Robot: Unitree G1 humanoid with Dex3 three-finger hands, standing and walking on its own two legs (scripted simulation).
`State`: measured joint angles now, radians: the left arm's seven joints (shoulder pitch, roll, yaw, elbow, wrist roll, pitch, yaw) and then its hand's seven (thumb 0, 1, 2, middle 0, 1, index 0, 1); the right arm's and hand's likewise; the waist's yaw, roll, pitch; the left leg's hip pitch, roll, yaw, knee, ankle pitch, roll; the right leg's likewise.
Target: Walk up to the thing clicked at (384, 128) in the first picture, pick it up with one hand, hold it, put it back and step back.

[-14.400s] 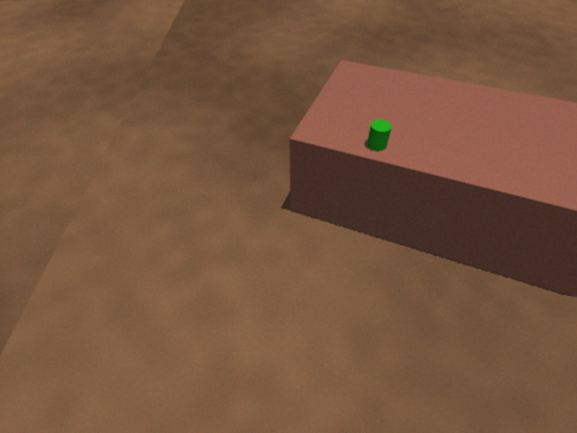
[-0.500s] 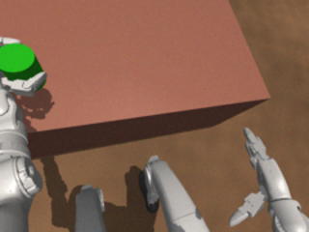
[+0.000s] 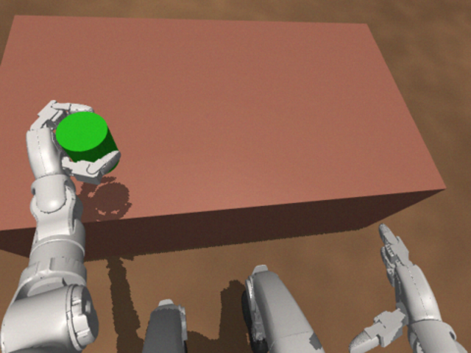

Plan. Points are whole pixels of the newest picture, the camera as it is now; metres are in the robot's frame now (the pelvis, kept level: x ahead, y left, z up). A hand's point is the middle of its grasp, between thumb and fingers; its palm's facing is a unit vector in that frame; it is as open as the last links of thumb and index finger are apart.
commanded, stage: lift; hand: left
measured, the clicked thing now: (90, 145) +0.48 +0.18 +0.00
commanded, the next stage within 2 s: hold in 0.86 s
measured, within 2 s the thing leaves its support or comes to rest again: neither
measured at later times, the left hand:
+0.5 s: hand (80, 163) +0.40 +0.17 +0.08, palm faces +0.18 -0.98 -0.02, open 10.5 cm
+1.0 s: hand (73, 166) +0.38 +0.16 +0.11, palm faces +0.17 -0.99 -0.02, open 10.5 cm
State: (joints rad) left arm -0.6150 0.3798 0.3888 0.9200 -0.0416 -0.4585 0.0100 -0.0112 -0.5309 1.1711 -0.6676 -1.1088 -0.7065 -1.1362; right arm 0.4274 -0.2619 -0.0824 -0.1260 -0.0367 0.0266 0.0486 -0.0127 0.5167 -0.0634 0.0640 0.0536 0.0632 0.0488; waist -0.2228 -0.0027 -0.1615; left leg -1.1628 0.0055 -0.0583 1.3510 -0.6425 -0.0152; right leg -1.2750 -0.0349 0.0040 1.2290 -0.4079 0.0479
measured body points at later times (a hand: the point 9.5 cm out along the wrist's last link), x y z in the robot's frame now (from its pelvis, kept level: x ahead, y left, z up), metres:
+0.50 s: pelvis +0.01 -0.01 +0.05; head +0.10 +0.01 +0.49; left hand +0.38 +0.22 +0.09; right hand +0.16 -0.27 +0.04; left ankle -0.01 +0.12 -0.61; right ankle +0.08 -0.15 -0.61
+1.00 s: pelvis +0.02 +0.00 +0.07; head +0.09 +0.00 +0.51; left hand +0.36 +0.22 +0.12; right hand +0.18 -0.26 +0.04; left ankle -0.01 +0.12 -0.61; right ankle +0.08 -0.15 -0.61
